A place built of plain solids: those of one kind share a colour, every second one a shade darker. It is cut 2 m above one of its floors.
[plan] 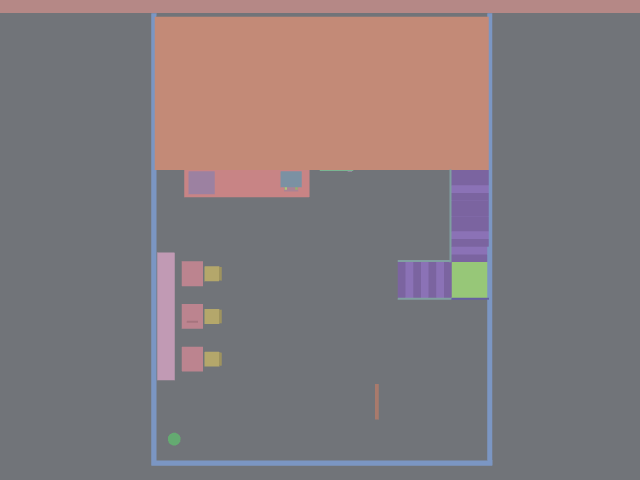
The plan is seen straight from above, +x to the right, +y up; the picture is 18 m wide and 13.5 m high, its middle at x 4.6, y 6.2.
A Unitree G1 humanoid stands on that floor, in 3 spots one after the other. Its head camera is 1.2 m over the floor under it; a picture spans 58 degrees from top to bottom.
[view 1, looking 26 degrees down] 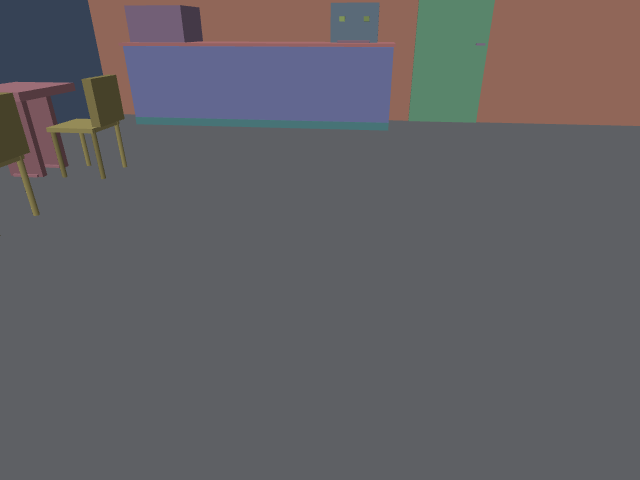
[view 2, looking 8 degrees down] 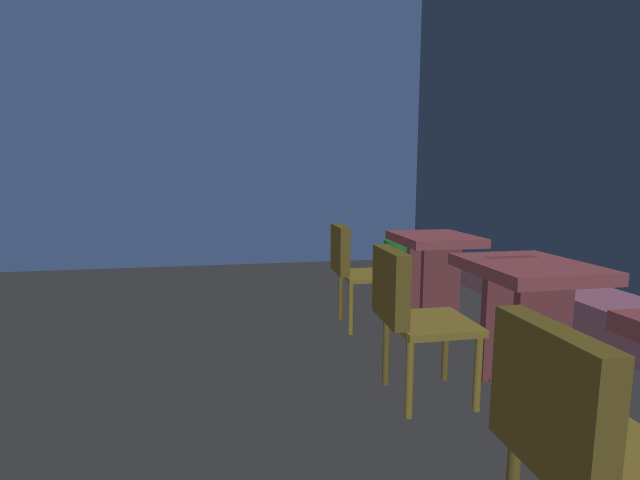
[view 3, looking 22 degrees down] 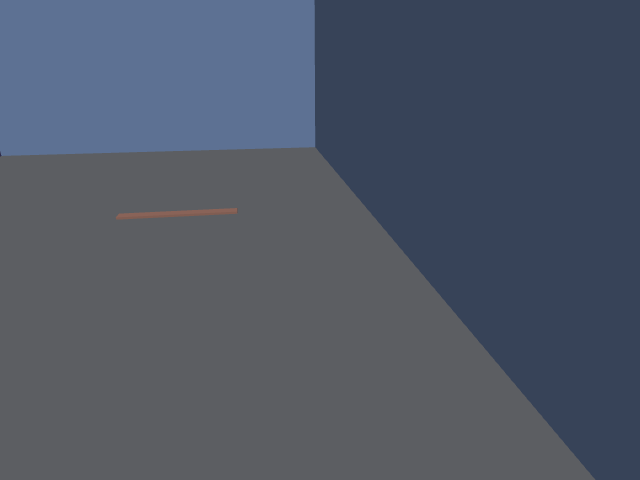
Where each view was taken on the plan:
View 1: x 4.10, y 1.65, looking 97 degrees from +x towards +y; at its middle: ground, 2.74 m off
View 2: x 2.54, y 6.16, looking -100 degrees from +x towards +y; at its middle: wall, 6.32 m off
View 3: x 2.50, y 1.00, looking -9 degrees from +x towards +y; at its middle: ground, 3.20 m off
